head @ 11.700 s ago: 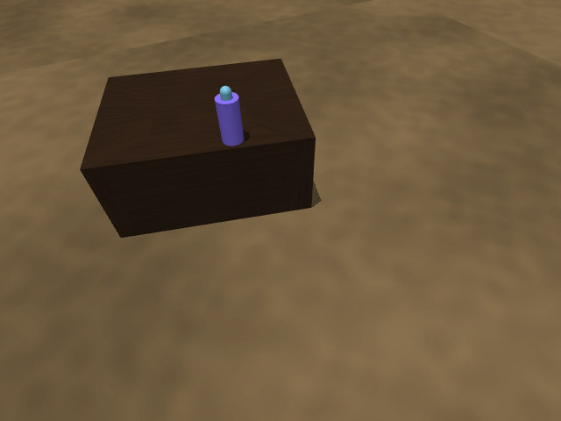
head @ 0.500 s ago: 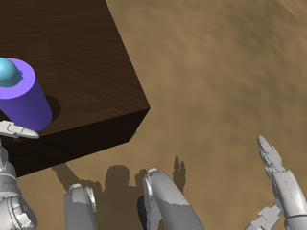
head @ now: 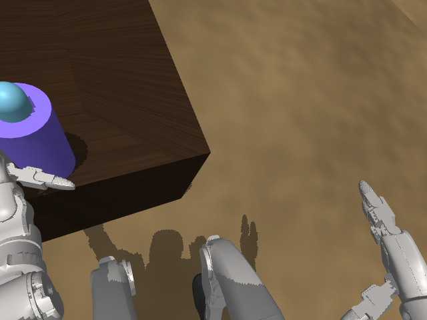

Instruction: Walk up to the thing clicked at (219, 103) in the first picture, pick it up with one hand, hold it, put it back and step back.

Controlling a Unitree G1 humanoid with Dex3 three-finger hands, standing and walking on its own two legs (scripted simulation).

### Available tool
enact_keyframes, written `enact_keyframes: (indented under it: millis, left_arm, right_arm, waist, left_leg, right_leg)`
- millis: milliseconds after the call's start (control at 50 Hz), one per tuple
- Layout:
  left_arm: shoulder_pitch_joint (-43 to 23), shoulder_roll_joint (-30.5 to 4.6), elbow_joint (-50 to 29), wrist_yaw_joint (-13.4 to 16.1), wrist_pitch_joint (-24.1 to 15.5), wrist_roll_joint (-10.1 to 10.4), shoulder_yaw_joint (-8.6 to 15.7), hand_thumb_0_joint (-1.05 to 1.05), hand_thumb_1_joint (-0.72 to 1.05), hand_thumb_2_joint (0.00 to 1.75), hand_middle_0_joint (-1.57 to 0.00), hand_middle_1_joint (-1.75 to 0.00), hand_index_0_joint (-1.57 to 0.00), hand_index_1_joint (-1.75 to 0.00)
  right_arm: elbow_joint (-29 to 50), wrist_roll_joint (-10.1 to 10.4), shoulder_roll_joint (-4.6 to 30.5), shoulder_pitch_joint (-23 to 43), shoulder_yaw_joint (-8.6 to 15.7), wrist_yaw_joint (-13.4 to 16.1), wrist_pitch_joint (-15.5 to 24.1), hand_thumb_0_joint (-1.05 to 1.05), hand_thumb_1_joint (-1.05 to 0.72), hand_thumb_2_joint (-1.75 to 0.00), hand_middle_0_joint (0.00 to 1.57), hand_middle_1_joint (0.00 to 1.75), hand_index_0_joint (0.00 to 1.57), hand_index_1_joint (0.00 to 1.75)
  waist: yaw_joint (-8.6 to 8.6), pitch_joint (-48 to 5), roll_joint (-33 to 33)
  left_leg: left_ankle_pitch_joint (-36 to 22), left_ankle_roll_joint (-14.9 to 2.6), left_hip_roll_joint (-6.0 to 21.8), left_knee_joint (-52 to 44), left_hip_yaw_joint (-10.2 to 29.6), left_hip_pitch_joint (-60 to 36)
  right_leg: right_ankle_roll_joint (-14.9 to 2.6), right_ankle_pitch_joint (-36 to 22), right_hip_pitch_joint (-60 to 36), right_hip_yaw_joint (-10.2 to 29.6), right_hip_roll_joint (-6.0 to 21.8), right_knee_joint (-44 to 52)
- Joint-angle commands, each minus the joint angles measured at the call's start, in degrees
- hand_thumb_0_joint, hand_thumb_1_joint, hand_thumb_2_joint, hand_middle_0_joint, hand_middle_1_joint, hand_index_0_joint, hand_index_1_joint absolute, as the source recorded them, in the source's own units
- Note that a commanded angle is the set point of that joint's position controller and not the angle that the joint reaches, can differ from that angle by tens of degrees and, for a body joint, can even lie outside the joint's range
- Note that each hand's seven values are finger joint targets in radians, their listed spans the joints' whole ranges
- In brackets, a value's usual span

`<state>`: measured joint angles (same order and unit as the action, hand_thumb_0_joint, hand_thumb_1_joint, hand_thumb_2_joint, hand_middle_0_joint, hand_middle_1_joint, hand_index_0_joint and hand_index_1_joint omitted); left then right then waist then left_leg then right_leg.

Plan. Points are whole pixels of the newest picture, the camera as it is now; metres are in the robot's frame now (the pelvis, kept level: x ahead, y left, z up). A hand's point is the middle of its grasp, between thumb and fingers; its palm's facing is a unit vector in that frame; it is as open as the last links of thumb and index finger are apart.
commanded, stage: close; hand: left
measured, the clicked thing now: (31, 134) +0.48 +0.22 -0.02
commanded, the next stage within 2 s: settle in 0.74 s
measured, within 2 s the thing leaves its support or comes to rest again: leaves its support in 0.36 s
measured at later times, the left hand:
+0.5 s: hand (17, 130) +0.50 +0.25 -0.04, palm faces +0.25 -0.97 -0.01, open 15.8 cm
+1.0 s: hand (17, 135) +0.50 +0.25 -0.05, palm faces +0.26 -0.97 -0.01, open 12.7 cm
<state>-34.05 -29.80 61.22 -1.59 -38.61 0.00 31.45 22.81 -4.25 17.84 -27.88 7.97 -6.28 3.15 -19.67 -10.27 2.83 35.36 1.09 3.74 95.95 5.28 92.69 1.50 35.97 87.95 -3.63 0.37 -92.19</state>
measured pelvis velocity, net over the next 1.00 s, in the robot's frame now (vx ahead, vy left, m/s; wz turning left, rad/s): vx -0.01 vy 0.00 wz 0.00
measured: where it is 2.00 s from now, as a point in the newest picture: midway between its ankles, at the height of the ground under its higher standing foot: outside the picture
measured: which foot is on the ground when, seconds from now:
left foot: down 0.00-1.00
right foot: down 0.00-1.00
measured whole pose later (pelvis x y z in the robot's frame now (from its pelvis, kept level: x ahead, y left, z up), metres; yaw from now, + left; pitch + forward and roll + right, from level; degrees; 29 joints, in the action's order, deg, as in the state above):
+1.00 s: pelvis -0.01 +0.00 +0.00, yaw +0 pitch +32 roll -7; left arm -40.2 -37.2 66.0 -2.8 -38.0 0.3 32.4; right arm 30.6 -2.3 21.0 -28.9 8.8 -6.4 2.9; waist -22.4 -8.3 3.9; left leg 33.6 0.7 3.3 95.2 5.6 93.7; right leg 1.9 34.1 88.5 -3.8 0.5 -90.9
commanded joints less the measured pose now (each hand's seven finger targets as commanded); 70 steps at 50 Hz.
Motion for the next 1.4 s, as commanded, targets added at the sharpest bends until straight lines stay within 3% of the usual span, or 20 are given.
enact_keyframes:
  millis: [0, 40, 80, 260, 340, 440, 500, 600, 640, 800, 860, 920, 980, 1020, 1060, 1180, 1240, 1260, 1340, 1380]
  left_arm:
    - [-20.4, -14.0, -8.5, 0.8, -3.7, -0.1, 0.4, 0.00, -0.61, 0.00, -0.35, -0.19, -0.36, -0.18]
    - [-22.7, -16.3, -9.8, 0.6, -4.1, -0.2, 1.4, 0.00, -0.61, 0.00, -0.35, -0.19, -0.36, -0.17]
    - [-22.1, -14.2, -6.5, 0.0, -3.6, 0.4, 0.6, 0.00, -0.61, 0.02, -0.37, -0.21, -0.38, -0.20]
    - [-26.1, -18.7, -5.4, -1.0, -2.5, 0.0, 1.7, 0.00, -0.61, 0.09, -0.42, -0.26, -0.43, -0.25]
    - [-26.5, -16.7, -1.7, -0.9, -1.6, -0.7, -0.3, 0.00, -0.61, 0.12, -0.46, -0.30, -0.48, -0.29]
    - [-27.8, -21.0, -3.4, -1.1, -1.2, -0.5, 1.5, 0.00, -0.61, 0.15, -0.50, -0.35, -0.51, -0.34]
    - [-26.2, -20.1, 0.0, -0.9, -0.7, -0.3, 1.7, 0.00, -0.61, 0.19, -0.53, -0.39, -0.55, -0.38]
    - [-23.3, -16.6, 2.6, -1.8, -1.1, -0.9, -0.5, 0.00, -0.61, 0.25, -0.59, -0.45, -0.60, -0.44]
    - [-22.9, -17.8, 2.3, -1.8, -1.1, -0.3, 0.8, 0.00, -0.61, 0.26, -0.61, -0.48, -0.63, -0.47]
    - [-23.4, -16.7, -0.6, -1.1, -1.0, 0.0, 0.2, 0.00, -0.60, 0.42, -0.80, -0.67, -0.82, -0.67]
    - [-23.1, -16.3, -1.5, -1.2, -1.3, 0.0, -0.1, 0.00, -0.40, 0.61, -0.91, -0.86, -0.91, -0.86]
    - [-24.7, -17.4, -4.8, -0.7, -1.2, 0.2, 0.2, 0.00, -0.26, 0.85, -1.05, -1.04, -1.06, -1.05]
    - [-25.9, -15.9, -6.4, -0.9, -1.0, 0.8, -0.6, 0.00, -0.18, 0.96, -1.13, -1.13, -1.13, -1.15]
    - [-26.5, -17.0, -8.1, -0.9, -1.1, 0.7, -0.5, 0.00, -0.10, 1.07, -1.18, -1.22, -1.18, -1.24]
    - [-27.5, -18.5, -12.3, -0.8, -0.8, 0.3, -0.1, 0.00, -0.04, 1.12, -1.20, -1.25, -1.20, -1.27]
    - [-31.4, -19.5, -18.0, -0.7, -0.3, 1.8, 0.6, 0.00, -0.24, 1.18, -1.31, -1.38, -1.31, -1.41]
    - [-33.5, -20.0, -22.2, 0.2, -0.4, 1.7, -0.1, 0.00, -0.20, 1.22, -1.31, -1.40, -1.30, -1.43]
    - [-32.3, -21.2, -21.8, 0.5, -0.3, 1.5, 1.0, 0.00, -0.21, 1.23, -1.30, -1.40, -1.30, -1.43]
    - [-31.3, -17.3, -16.9, 1.6, 0.4, 2.1, 0.0, 0.00, -0.27, 1.25, -1.28, -1.41, -1.28, -1.44]
    - [-31.6, -18.3, -16.1, 1.9, 0.4, 1.7, 0.2, 0.00, -0.23, 1.25, -1.27, -1.39, -1.27, -1.43]
  right_arm:
    - [11.8, 0.7, 10.9, -2.2, 8.6, 1.6, 2.1, 0.00, 0.50, -0.05, 0.05, 0.05, 0.05, 0.05]
    - [9.3, 0.8, 10.1, -4.3, 7.8, 1.5, 1.6, 0.00, 0.50, -0.05, 0.05, 0.05, 0.05, 0.05]
    - [12.0, 1.0, 10.8, -2.9, 8.6, 1.6, 1.7, 0.00, 0.51, -0.05, 0.05, 0.05, 0.05, 0.05]
    - [11.8, 1.4, 11.2, -3.6, 8.0, 1.8, 1.1, 0.00, 0.50, -0.05, 0.05, 0.05, 0.05, 0.05]
    - [14.2, 1.4, 11.9, -2.5, 7.7, 2.1, 1.1, 0.00, 0.50, -0.05, 0.05, 0.05, 0.05, 0.05]
    - [15.0, 1.7, 12.1, -3.4, 7.5, 2.3, 0.9, 0.00, 0.51, -0.05, 0.05, 0.05, 0.05, 0.05]
    - [14.5, 1.8, 11.9, -3.5, 7.7, 2.1, 1.1, 0.00, 0.51, -0.05, 0.05, 0.05, 0.05, 0.05]
    - [16.4, 1.9, 11.7, -4.4, 7.4, 1.6, 1.8, 0.00, 0.51, -0.05, 0.05, 0.05, 0.05, 0.05]
    - [17.6, 2.2, 12.9, -3.7, 8.3, 1.6, 2.2, 0.00, 0.51, -0.05, 0.05, 0.05, 0.05, 0.05]
    - [17.8, 2.6, 12.6, -4.3, 8.7, 1.2, 2.3, 0.00, 0.50, -0.05, 0.05, 0.05, 0.05, 0.05]
    - [17.1, 2.6, 12.8, -4.8, 9.6, 1.3, 2.2, 0.00, 0.50, -0.06, 0.05, 0.05, 0.05, 0.05]
    - [17.3, 2.7, 13.7, -4.0, 11.2, 1.6, 2.3, 0.00, 0.49, -0.06, 0.05, 0.05, 0.05, 0.05]
    - [15.9, 2.6, 12.2, -5.0, 9.4, 1.5, 2.0, 0.00, 0.49, -0.06, 0.05, 0.05, 0.05, 0.05]
    - [14.9, 2.3, 12.8, -4.4, 10.5, 1.7, 1.8, 0.00, 0.50, -0.06, 0.05, 0.05, 0.05, 0.05]
    - [16.2, 1.9, 12.4, -4.5, 9.4, 1.8, 1.6, 0.00, 0.50, -0.06, 0.05, 0.05, 0.05, 0.05]
    - [11.6, 1.0, 11.3, -3.4, 7.3, 2.3, 0.4, 0.00, 0.49, -0.07, 0.05, 0.05, 0.05, 0.05]
    - [9.7, 0.6, 10.2, -2.2, 6.0, 2.5, 0.1, 0.00, 0.49, -0.07, 0.05, 0.05, 0.05, 0.05]
    - [11.5, 0.6, 10.8, -1.7, 6.5, 2.6, 0.1, 0.00, 0.49, -0.07, 0.05, 0.05, 0.05, 0.05]
    - [5.8, 0.3, 9.7, -1.8, 5.4, 2.7, -0.8, 0.00, 0.50, -0.07, 0.05, 0.05, 0.05, 0.05]
    - [7.5, 0.3, 10.0, -0.9, 5.1, 2.8, -0.7, 0.00, 0.50, -0.06, 0.05, 0.05, 0.05, 0.05]
  waist:
    - [-0.75, -26.5, -18.3]
    - [-0.26, -27.4, -20.0]
    - [-1.58, -26.5, -19.1]
    - [-1.96, -26.7, -20.9]
    - [-3.29, -24.5, -19.7]
    - [-3.13, -25.5, -20.3]
    - [-3.27, -23.3, -18.8]
    - [-3.87, -23.6, -19.0]
    - [-3.62, -24.1, -18.1]
    - [-3.74, -23.1, -19.4]
    - [-4.06, -23.4, -20.0]
    - [-3.93, -25.5, -22.0]
    - [-3.51, -27.2, -22.4]
    - [-3.04, -28.0, -24.5]
    - [-2.12, -30.7, -25.4]
    - [0.15, -33.5, -29.0]
    - [0.96, -34.4, -30.5]
    - [0.96, -35.9, -29.3]
    - [0.94, -32.1, -26.2]
    - [1.12, -33.5, -25.0]
  left_leg:
    - [-10.3, -1.44, -2.2, -12.2, -0.7, -26.2]
    - [-10.2, -1.19, -2.1, -12.5, -0.6, -27.4]
    - [-9.4, -1.22, -2.2, -12.6, -0.4, -26.8]
    - [-8.8, -1.03, -2.1, -12.7, -0.1, -27.4]
    - [-4.1, -0.92, -1.9, -14.1, 0.7, -26.9]
    - [-4.7, -1.15, -2.2, -13.9, 0.0, -27.1]
    - [-3.9, -1.25, -2.4, -13.6, 0.0, -25.0]
    - [-9.0, -1.16, -2.3, -13.2, -0.2, -26.8]
    - [-9.8, -1.14, -2.2, -13.1, 0.1, -27.0]
    - [-6.8, -0.86, -2.1, -14.6, 0.6, -28.0]
    - [-7.1, -0.87, -2.1, -14.6, 0.4, -28.9]
    - [-8.9, -0.86, -2.0, -14.4, 0.4, -31.2]
    - [-11.9, -0.90, -2.1, -14.0, -0.1, -32.8]
    - [-10.6, -0.62, -2.0, -15.0, 0.0, -34.1]
    - [-12.2, -0.50, -1.8, -15.5, 0.1, -37.1]
    - [-17.3, -0.06, -1.8, -16.6, 0.1, -42.0]
    - [-19.0, -0.01, -1.7, -17.2, -0.1, -43.9]
    - [-20.1, -0.27, -1.7, -16.7, -0.3, -44.1]
    - [-22.0, -0.63, -1.6, -17.1, -0.5, -42.0]
    - [-23.5, -0.73, -1.6, -16.9, -0.6, -42.3]
  right_leg:
    - [-2.65, -11.7, -11.2, 1.4, -2.1, 11.4]
    - [-2.83, -11.3, -10.3, 1.3, -2.1, 10.8]
    - [-2.75, -11.1, -10.0, 0.9, -2.2, 10.9]
    - [-2.73, -10.6, -8.4, 0.6, -2.0, 10.4]
    - [-2.64, -7.3, -6.8, 0.3, -1.9, 11.4]
    - [-2.36, -8.0, -8.4, 0.8, -1.8, 12.3]
    - [-2.21, -7.4, -8.4, 1.0, -1.9, 12.5]
    - [-2.73, -10.9, -7.9, -0.1, -2.3, 11.8]
    - [-2.69, -11.7, -8.3, -0.4, -2.4, 11.5]
    - [-2.65, -9.8, -7.6, -0.7, -2.4, 11.9]
    - [-2.67, -9.7, -6.9, -0.7, -2.4, 12.1]
    - [-2.76, -11.1, -7.6, -0.5, -2.3, 11.8]
    - [-2.63, -13.1, -9.0, 0.0, -2.1, 12.2]
    - [-2.68, -12.2, -9.3, 0.1, -2.0, 12.6]
    - [-2.72, -13.1, -10.9, 0.2, -2.0, 12.9]
    - [-3.15, -15.4, -12.6, 0.1, -2.1, 13.1]
    - [-3.24, -16.4, -14.1, 0.7, -2.2, 13.5]
    - [-3.22, -17.4, -15.7, 1.0, -2.3, 13.7]
    - [-3.11, -19.1, -16.3, 0.9, -2.6, 14.8]
    - [-2.94, -20.6, -18.2, 1.1, -2.7, 15.3]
